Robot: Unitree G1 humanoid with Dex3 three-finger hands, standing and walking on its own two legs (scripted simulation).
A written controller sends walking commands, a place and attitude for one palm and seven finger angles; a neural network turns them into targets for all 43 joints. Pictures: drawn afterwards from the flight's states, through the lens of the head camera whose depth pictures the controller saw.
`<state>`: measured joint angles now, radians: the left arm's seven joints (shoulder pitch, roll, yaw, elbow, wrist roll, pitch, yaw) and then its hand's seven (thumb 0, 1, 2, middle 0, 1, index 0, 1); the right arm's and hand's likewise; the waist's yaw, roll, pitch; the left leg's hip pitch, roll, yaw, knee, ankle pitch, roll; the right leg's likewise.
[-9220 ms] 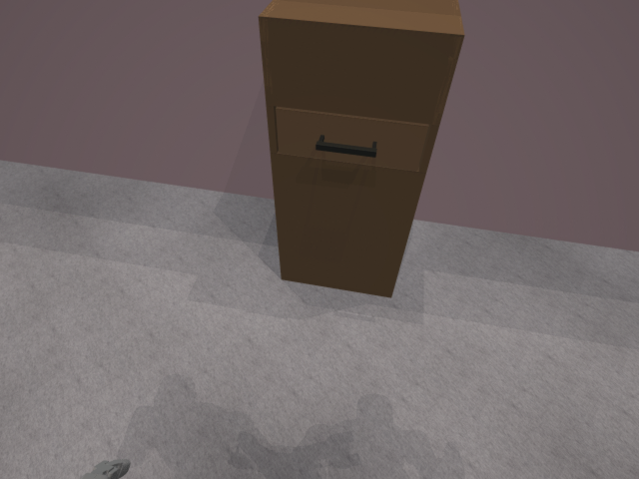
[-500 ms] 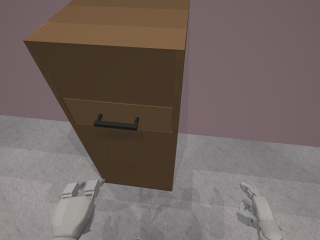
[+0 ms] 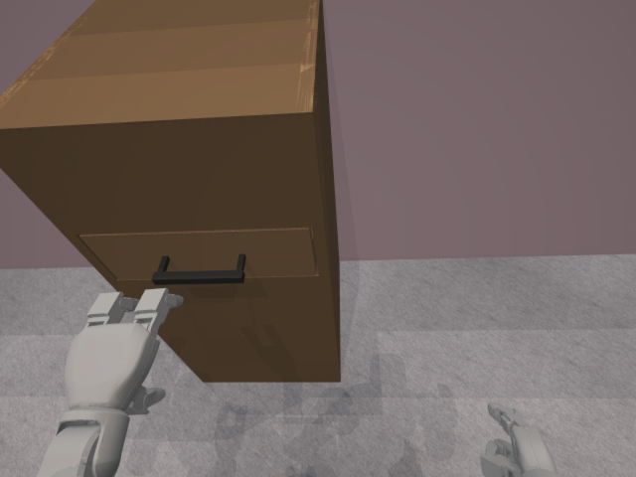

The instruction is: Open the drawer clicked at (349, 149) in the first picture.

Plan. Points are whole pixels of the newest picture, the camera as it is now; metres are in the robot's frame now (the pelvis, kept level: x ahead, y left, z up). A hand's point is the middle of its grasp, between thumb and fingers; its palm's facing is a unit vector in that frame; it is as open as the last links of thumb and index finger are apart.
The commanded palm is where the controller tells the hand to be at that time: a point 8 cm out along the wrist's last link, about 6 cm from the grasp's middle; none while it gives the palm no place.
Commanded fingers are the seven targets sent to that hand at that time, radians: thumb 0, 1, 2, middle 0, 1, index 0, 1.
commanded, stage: raise the hand with hooked fingers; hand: left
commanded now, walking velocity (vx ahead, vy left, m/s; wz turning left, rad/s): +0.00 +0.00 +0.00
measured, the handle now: (200, 269) +0.44 +0.26 -0.07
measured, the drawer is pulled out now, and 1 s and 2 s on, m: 0.00 0.00 0.00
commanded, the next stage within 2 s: move the hooked fingers above the handle in 0.92 s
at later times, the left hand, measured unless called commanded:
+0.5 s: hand (76, 285) +0.30 +0.31 +0.11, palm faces +0.14 -0.06 -0.99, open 13.8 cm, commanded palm +0.26 +0.31 +0.16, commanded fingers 0.00 -0.50 0.30 -0.30 -1.20 -0.30 -1.20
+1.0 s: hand (53, 296) +0.28 +0.34 +0.11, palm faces +0.10 -0.07 -0.99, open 13.8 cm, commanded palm +0.25 +0.33 +0.16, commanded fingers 0.00 -0.50 0.30 -0.30 -1.20 -0.30 -1.20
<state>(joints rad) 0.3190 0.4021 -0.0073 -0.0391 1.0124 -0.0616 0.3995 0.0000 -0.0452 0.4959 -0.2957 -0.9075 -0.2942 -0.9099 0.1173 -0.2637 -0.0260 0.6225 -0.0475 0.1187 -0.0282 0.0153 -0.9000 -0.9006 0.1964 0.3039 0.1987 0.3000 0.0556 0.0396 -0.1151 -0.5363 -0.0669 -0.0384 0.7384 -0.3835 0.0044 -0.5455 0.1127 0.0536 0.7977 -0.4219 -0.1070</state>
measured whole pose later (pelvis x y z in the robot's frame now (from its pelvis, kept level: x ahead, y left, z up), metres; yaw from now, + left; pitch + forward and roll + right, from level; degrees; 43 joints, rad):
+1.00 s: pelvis -0.02 +0.08 +0.02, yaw +2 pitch +4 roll -1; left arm -0.10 0.46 -0.07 0.08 0.95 0.09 0.15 0.00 -0.49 0.30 -0.32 -1.20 -0.32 -1.20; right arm 0.17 -0.25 -0.02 0.64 0.01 0.16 -0.01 0.01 -0.90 -0.90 0.20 0.30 0.20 0.30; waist 0.08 0.07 -0.03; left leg -0.35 -0.14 -0.06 0.53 -0.24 0.10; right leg -0.32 0.03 0.05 0.54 -0.29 0.00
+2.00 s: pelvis +0.01 +0.04 +0.01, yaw +1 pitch +13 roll +0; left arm -0.25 0.40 -0.09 0.46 1.02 -0.04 0.26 0.00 -0.49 0.30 -0.32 -1.20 -0.32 -1.20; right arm 0.18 -0.25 -0.05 0.64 0.01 0.15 -0.06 0.01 -0.90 -0.90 0.20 0.30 0.20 0.30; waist 0.02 0.04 -0.13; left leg -0.57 -0.09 -0.06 0.72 -0.38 0.05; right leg -0.54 0.09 0.04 0.72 -0.40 -0.06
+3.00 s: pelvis -0.03 +0.04 +0.00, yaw -1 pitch +15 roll +0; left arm -0.60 0.36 -0.10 0.99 1.06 0.02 0.42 0.00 -0.49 0.30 -0.39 -1.21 -0.42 -1.23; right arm 0.27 -0.23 -0.01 0.67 0.03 0.17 -0.10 0.01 -0.90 -0.90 0.20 0.30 0.20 0.30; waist -0.09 0.04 -0.14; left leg -0.70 -0.07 -0.03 0.78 -0.33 0.05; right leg -0.68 0.11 0.05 0.77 -0.35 -0.05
